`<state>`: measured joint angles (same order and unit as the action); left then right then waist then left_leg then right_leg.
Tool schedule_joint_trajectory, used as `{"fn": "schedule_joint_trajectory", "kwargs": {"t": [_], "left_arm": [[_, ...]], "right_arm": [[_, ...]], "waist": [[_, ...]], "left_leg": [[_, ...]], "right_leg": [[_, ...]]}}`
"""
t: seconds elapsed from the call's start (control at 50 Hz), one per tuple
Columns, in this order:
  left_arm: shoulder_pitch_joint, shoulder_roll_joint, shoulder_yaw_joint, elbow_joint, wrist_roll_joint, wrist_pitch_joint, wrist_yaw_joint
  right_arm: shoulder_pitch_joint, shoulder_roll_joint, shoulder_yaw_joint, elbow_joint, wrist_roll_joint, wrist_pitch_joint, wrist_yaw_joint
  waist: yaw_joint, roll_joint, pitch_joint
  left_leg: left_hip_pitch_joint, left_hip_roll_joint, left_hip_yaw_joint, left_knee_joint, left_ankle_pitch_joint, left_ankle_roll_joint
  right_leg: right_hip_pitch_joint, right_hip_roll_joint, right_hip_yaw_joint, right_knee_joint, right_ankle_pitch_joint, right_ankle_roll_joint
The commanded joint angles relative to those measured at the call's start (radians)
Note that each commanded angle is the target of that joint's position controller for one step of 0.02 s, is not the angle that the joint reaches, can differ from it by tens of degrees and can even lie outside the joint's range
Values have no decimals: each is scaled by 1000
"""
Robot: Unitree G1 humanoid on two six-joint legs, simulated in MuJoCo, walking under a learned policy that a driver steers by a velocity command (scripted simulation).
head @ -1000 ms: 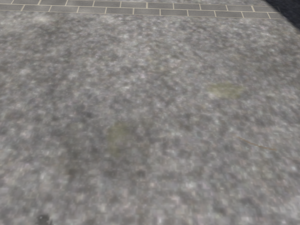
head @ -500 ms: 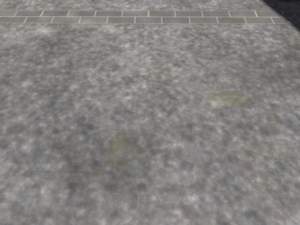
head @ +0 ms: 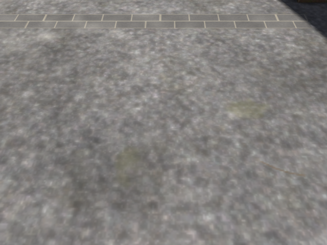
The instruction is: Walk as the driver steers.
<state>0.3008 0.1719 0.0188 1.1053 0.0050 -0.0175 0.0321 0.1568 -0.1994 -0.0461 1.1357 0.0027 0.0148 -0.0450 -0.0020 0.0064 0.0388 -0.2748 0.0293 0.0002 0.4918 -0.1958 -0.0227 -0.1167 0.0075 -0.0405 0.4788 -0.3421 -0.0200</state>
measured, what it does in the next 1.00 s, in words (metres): walks ahead: right foot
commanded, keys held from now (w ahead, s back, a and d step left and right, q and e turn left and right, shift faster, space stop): no key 0.06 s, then w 0.94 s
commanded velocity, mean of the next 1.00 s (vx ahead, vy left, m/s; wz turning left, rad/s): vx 0.35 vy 0.00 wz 0.00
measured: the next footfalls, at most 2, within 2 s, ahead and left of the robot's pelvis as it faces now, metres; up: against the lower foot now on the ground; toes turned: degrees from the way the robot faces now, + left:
right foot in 0.86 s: +0.51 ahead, -0.08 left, +0.00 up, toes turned -3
left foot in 1.42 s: +0.82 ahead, +0.16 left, +0.00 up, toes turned +3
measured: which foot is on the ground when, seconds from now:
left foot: down 0.00-0.88, up 0.90-1.00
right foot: down 0.00-0.36, up 0.38-0.84, down 0.86-1.00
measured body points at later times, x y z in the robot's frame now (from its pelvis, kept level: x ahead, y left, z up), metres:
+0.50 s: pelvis +0.11 +0.06 +0.01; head +0.12 +0.08 +0.46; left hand +0.17 +0.32 -0.14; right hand +0.10 -0.19 -0.14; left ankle +0.08 +0.14 -0.74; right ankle +0.07 -0.09 -0.64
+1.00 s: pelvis +0.39 +0.00 +0.00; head +0.43 +0.00 +0.44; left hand +0.51 +0.26 -0.13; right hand +0.42 -0.26 -0.15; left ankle +0.28 +0.15 -0.63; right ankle +0.47 -0.08 -0.74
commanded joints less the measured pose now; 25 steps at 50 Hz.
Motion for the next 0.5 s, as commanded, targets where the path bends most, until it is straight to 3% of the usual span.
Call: {"fn": "schedule_joint_trajectory", "kwargs": {"t": [0.02, 0.06, 0.08, 0.1, 0.12, 0.14, 0.16, 0.2, 0.24, 0.28, 0.3, 0.32, 0.34, 0.36, 0.38, 0.4, 0.42, 0.44, 0.46, 0.5], "left_arm": [[74, 89, 13, -13, 0, -5, 2], [80, 87, 12, -13, -1, -5, 2], [103, 86, 13, -4, -2, -3, 4], [113, 109, 22, -3, -10, 0, 6], [111, 146, 34, -14, -16, 2, 10], [131, 175, 44, -23, -23, -2, 11], [134, 212, 59, -29, -29, -12, 12], [139, 194, 62, -38, -19, -39, 11], [124, 172, 60, -51, -27, -54, 4], [96, 184, 63, -62, -35, -52, -5], [72, 194, 65, -68, -38, -47, -8], [73, 197, 64, -72, -35, -45, -11], [50, 192, 59, -81, -33, -50, -12], [1, 135, 42, -115, -23, -57, -16], [18, 52, 26, -153, -32, -78, -13], [-8, 101, 38, -159, -58, -94, -16], [-38, 124, 42, -172, -66, -103, -25], [-40, 133, 47, -164, -58, -105, -24], [-43, 144, 57, -162, -43, -103, -21], [-32, 141, 66, -154, -37, -86, -27]], "right_arm": [[15, -94, -12, -22, 0, -7, -3], [21, -92, -11, -19, 0, -7, -4], [38, -82, -8, -9, 0, -6, -4], [38, -85, -10, -8, 5, -6, -4], [28, -89, -13, -15, 9, -9, -4], [-16, -91, -14, -37, 9, -19, -1], [-55, -77, -10, -64, 13, -35, 8], [-94, -78, -12, -93, 26, -67, 25], [-91, -85, -15, -108, 37, -93, 40], [-67, -77, -18, -101, 37, -109, 51], [15, -67, -22, -68, 37, -110, 55], [124, -80, -36, -23, 35, -106, 55], [245, -106, -53, 11, 33, -100, 52], [388, -195, -77, 27, 24, -102, 43], [461, -254, -73, 29, 11, -116, 55], [361, -190, -46, 13, 4, -133, 58], [263, -142, -30, -22, 8, -142, 62], [188, -120, -16, -48, 6, -144, 69], [153, -111, -9, -62, 2, -142, 73], [185, -87, 3, -56, -5, -133, 68]], "waist": [[0, -12, 11], [0, -12, 12], [2, -22, -8], [8, -46, 11], [17, -92, 45], [39, -134, 93], [52, -180, 140], [57, -167, 193], [41, -126, 176], [15, -109, 128], [-28, -108, 96], [-66, -101, 52], [-126, -70, 4], [-180, 156, -46], [-156, 352, -130], [-105, 201, -61], [-74, 128, 7], [-43, 68, 36], [-23, 52, 49], [-7, 77, 43]], "left_leg": [[117, 16, -16, -40, 154, 42], [116, 17, -17, -41, 152, 42], [120, -2, 5, -29, 49, 41], [85, -36, 41, 17, -107, 41], [9, -67, 80, 85, -246, 42], [-102, -73, 98, 174, -281, 45], [-187, -38, 76, 276, -243, 61], [-376, 39, 8, 419, -289, 88], [-431, 75, -11, 353, -302, 106], [-233, 34, 60, 175, -224, 102], [-46, -12, 116, 90, -111, 91], [139, -70, 153, 68, -39, 79], [287, -67, 120, 48, -33, 88], [413, 153, -210, -107, -146, 164], [518, 361, -710, -317, -250, 307], [447, 386, -724, -320, -347, 311], [372, 354, -588, -312, -337, 273], [305, 305, -454, -324, -248, 239], [250, 265, -351, -336, -140, 214], [206, 197, -204, -351, 33, 184]], "right_leg": [[-157, -48, 45, -129, 128, -12], [-158, -47, 45, -130, 127, -13], [-149, -44, 45, -146, 17, -21], [-158, -53, 70, -168, -151, -46], [-165, -95, 137, -208, -332, -85], [-152, -179, 250, -274, -470, -135], [-145, -285, 381, -328, -515, -191], [-52, -376, 475, -349, -388, -242], [48, -351, 404, -307, -226, -210], [-16, -274, 270, -265, -114, -166], [-115, -233, 206, -221, -88, -149], [-203, -195, 168, -152, 2, -137], [-270, -157, 114, -12, 157, -109], [-412, -58, -9, 378, 152, -34], [-615, 66, 39, 675, -205, -10], [-702, -8, 151, 836, -179, -39], [-744, -60, 149, 858, -71, -72], [-719, -105, 127, 822, 33, -82], [-680, -134, 116, 755, 101, -83], [-600, -153, 87, 672, 162, -69]]}}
